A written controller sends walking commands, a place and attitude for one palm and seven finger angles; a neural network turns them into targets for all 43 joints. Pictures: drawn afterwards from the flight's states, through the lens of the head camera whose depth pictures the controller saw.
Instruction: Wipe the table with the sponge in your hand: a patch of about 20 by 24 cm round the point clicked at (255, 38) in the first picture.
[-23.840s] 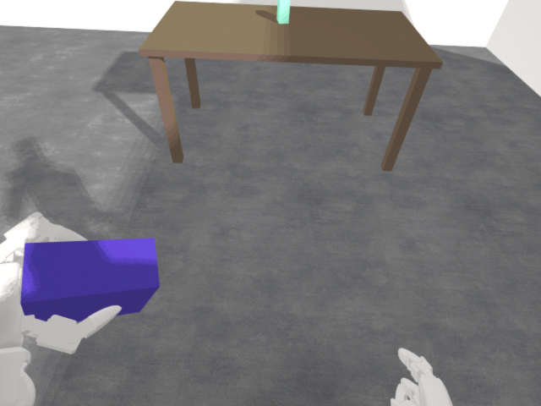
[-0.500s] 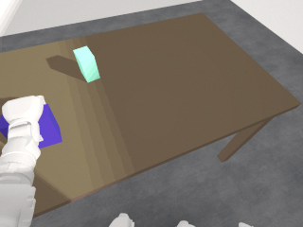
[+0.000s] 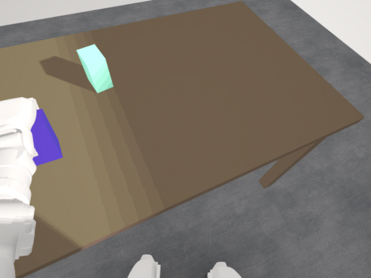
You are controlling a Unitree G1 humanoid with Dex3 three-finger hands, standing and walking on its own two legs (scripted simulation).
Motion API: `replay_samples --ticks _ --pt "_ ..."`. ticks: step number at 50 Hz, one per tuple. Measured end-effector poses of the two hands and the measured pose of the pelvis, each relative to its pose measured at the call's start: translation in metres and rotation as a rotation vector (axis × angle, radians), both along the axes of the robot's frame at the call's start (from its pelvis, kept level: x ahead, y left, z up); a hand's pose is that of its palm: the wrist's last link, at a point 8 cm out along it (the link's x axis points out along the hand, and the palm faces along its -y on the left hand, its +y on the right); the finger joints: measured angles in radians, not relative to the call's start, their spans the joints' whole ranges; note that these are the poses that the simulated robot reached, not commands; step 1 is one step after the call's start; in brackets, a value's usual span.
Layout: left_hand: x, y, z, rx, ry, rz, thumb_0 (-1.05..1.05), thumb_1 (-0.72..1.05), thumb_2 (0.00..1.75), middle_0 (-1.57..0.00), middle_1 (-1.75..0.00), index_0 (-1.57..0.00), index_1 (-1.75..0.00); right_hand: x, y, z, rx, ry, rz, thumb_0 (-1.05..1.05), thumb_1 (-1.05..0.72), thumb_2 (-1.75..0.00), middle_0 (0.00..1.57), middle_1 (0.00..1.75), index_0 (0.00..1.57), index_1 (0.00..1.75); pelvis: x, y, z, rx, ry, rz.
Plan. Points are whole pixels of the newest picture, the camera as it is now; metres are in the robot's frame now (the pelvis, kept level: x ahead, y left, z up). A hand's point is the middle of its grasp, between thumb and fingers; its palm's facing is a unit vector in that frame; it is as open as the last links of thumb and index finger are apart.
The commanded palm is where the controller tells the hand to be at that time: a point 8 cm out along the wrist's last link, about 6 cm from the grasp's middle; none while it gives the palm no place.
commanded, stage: slide across to the middle lane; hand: left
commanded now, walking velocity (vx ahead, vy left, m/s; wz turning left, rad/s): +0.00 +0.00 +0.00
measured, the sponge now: (28, 147) +0.40 +0.38 -0.03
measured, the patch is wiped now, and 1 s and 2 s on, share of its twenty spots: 0.40 0.50 0.70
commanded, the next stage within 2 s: wipe back along the middle lane in 0.60 s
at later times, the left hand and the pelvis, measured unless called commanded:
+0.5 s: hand (49, 119) +0.45 +0.32 +0.02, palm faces -0.15 +0.01 -0.99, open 10.0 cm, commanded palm +0.44 +0.29 +0.07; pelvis +0.02 +0.00 +0.01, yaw +0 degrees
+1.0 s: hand (69, 125) +0.44 +0.28 +0.02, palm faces -0.12 +0.01 -0.99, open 10.0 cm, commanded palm +0.41 +0.26 +0.05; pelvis +0.04 -0.01 +0.02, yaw +1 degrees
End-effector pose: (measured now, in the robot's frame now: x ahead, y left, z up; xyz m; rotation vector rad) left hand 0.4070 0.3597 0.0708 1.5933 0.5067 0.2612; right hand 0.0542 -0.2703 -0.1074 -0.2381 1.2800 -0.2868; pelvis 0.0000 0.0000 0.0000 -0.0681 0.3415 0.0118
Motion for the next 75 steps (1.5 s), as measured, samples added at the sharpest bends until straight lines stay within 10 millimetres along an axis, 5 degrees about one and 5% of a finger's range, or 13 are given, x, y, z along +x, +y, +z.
replay_samples --ticks 13,38,57,75 --pt "0.014 -0.012 0.003 0.001 -0.009 -0.021 0.01 -0.51 1.08 -0.75 -1.36 -0.75 -1.38 -0.005 0.003 0.005 -0.007 0.028 -0.022 0.00 -0.91 -0.89 0.20 0.30 0.20 0.30 0.006 0.002 0.005 -0.005 -0.006 0.009" --pt "0.039 -0.073 0.003 -0.006 -0.017 -0.044 0.00 -0.50 1.08 -0.74 -1.37 -0.73 -1.40 0.038 0.004 0.007 0.069 -0.013 -0.016 0.00 -0.91 -0.89 0.20 0.30 0.20 0.30 0.034 -0.006 0.017 0.014 -0.029 0.004" --pt "0.005 -0.095 0.001 -0.020 -0.054 -0.050 0.00 -0.50 1.08 -0.73 -1.38 -0.72 -1.41 0.072 -0.009 0.016 0.074 -0.103 0.011 0.01 -0.91 -0.89 0.20 0.30 0.20 0.30 0.037 -0.016 0.023 0.029 -0.081 0.002" --pt "-0.030 -0.106 0.000 -0.021 -0.073 -0.047 0.00 -0.49 1.08 -0.72 -1.39 -0.72 -1.41 0.101 0.012 0.019 0.109 -0.188 0.069 0.01 -0.91 -0.89 0.20 0.30 0.20 0.30 0.028 -0.014 0.024 0.034 -0.124 0.015"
